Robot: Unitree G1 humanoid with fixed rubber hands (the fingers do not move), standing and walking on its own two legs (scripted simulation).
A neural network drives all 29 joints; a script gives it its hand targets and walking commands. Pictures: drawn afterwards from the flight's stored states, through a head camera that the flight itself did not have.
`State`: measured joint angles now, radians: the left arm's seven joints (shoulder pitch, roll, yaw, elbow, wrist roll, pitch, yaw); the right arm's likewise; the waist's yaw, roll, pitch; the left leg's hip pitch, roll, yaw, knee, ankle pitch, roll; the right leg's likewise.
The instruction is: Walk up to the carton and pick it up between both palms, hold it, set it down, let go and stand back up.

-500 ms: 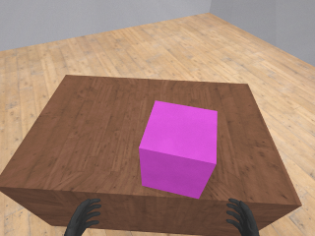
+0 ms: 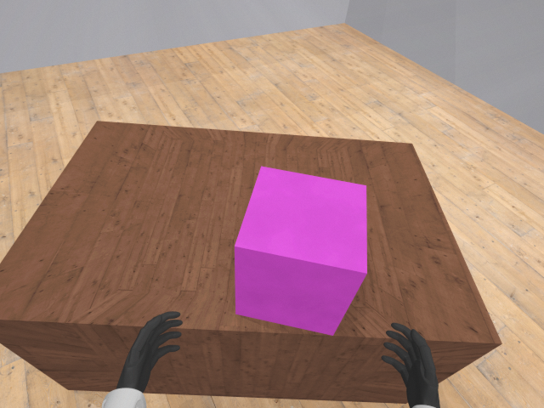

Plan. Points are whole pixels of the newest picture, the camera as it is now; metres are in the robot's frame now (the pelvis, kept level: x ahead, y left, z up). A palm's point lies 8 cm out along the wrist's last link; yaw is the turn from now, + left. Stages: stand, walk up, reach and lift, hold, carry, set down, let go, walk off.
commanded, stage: reach and lift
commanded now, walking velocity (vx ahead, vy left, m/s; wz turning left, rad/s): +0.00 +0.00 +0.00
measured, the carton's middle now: (297, 252) +0.42 -0.05 -0.09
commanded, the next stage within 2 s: none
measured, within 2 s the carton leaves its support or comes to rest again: neither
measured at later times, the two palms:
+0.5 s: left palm (154, 317) +0.26 +0.19 -0.02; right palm (416, 336) +0.23 -0.21 -0.03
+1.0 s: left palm (173, 254) +0.34 +0.17 +0.01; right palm (421, 287) +0.29 -0.22 +0.01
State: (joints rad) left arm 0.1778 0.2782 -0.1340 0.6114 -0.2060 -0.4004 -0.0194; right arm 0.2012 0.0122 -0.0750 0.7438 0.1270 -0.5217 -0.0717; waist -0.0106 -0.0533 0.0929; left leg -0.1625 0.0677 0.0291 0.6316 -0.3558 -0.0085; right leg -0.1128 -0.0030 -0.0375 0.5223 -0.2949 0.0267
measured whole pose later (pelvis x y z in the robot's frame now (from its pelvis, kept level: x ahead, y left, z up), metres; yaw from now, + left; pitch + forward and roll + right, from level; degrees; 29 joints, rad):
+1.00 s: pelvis -0.01 -0.02 +0.01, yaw +0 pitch +3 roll -1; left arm -0.43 0.29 -0.07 0.90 -0.28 -0.20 -0.03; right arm -0.30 -0.10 -0.01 0.77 0.23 -0.22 -0.17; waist -0.08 -0.03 -0.01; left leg -0.34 0.05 0.01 0.54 -0.26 -0.03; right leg -0.32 0.00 -0.03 0.50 -0.24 0.01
